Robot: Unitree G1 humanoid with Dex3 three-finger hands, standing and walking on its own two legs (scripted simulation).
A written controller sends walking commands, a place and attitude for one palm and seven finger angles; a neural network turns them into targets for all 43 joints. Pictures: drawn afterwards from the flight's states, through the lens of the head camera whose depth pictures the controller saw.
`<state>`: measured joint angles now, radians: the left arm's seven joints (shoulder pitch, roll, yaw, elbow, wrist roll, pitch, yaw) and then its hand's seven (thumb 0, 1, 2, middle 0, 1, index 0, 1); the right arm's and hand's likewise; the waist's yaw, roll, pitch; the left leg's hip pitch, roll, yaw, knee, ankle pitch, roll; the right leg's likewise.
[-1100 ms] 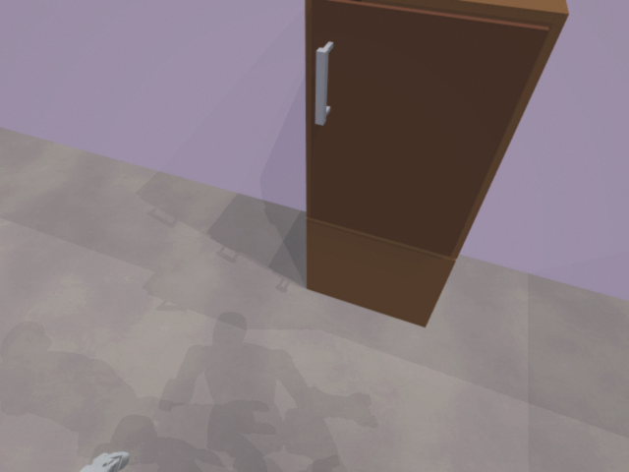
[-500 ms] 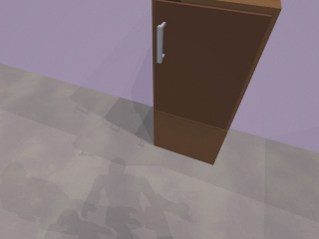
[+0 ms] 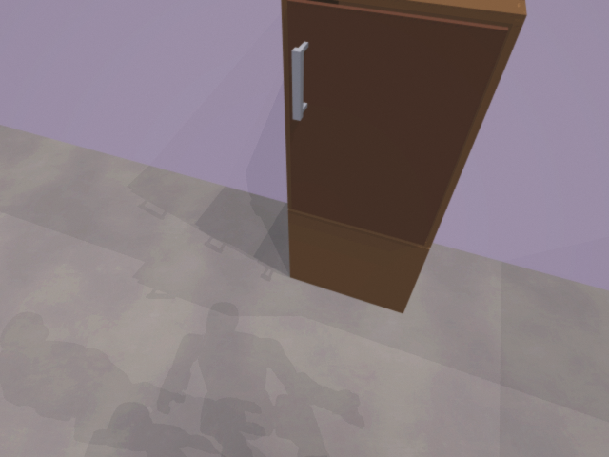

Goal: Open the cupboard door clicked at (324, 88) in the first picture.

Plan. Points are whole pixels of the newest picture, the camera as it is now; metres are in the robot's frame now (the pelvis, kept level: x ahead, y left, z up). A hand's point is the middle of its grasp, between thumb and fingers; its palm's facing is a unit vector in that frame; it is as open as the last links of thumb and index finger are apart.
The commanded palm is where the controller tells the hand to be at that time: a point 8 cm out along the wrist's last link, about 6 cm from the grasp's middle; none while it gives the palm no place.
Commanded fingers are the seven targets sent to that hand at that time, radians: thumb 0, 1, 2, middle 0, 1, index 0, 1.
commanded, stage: look at it before walking up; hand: left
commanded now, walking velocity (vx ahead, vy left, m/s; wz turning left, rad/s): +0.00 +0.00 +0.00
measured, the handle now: (301, 82) +0.85 +0.05 +0.09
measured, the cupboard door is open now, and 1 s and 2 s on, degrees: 0 0 0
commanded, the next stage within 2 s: turn to face it in 0.34 s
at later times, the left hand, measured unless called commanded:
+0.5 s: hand out of the picture +0.09 +0.25 -0.16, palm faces -0.04 -0.94 -0.34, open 7.4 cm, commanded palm none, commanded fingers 0.00 0.90 0.90 -0.20 -0.30 -0.20 -0.30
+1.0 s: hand out of the picture +0.06 +0.19 -0.18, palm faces -0.13 -0.97 -0.22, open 7.4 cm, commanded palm none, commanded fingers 0.00 0.90 0.90 -0.20 -0.30 -0.20 -0.30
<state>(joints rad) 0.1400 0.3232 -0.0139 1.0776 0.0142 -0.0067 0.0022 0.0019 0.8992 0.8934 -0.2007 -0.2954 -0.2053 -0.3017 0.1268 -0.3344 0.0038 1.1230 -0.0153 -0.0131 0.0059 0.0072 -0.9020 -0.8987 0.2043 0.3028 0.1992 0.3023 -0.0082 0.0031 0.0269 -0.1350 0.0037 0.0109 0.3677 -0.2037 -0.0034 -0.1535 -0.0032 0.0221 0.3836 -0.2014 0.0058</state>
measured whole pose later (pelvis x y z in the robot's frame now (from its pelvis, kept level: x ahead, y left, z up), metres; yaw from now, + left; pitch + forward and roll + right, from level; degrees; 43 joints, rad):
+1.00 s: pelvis -0.02 +0.01 -0.01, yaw -9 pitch +1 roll +0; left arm 0.22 0.19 0.03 0.94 0.03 0.04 0.02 0.00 0.90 0.89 -0.20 -0.30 -0.21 -0.30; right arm 0.17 -0.23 -0.05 1.00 -0.01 0.03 -0.02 0.01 -0.90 -0.90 0.20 0.30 0.20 0.30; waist 0.01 0.00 0.08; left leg -0.34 0.01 0.03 0.80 -0.48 -0.02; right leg -0.33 0.06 0.16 0.55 -0.22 0.00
